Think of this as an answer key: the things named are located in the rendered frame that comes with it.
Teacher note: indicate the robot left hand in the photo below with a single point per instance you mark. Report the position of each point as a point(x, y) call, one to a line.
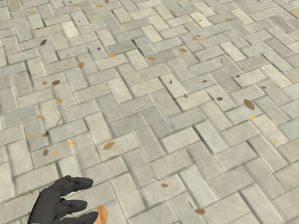
point(49, 208)

